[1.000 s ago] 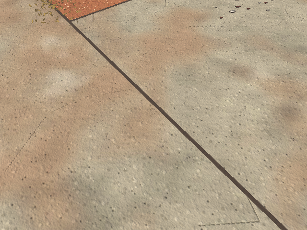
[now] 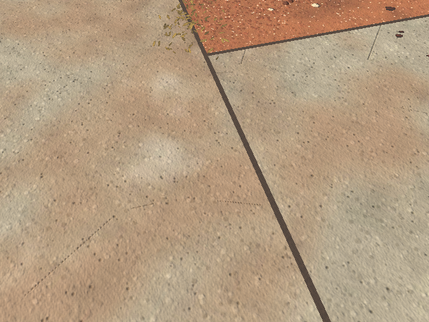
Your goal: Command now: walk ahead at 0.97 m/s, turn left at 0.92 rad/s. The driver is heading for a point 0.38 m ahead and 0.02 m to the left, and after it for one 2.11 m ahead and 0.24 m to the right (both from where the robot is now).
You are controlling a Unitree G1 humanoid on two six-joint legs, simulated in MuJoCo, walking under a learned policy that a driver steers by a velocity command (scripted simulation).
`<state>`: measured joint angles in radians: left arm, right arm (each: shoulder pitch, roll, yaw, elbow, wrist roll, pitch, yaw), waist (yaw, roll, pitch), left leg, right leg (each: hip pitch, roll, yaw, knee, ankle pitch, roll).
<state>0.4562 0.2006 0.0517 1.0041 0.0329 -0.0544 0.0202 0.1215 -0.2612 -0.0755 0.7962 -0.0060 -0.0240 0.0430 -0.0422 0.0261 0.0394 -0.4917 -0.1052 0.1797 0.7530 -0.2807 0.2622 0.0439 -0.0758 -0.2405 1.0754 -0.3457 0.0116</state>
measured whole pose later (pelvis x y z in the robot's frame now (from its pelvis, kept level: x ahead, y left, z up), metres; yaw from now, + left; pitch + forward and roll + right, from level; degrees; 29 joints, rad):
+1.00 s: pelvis +0.58 +0.05 +0.04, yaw -18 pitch +2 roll +0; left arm 0.20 0.36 0.08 0.61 -0.02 0.05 0.03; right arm 0.11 -0.28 -0.05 0.64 -0.02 -0.03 -0.03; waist 0.01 -0.03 0.03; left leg -0.35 -0.04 -0.08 0.46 -0.14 0.01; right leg -0.53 0.13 0.17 1.16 -0.49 0.07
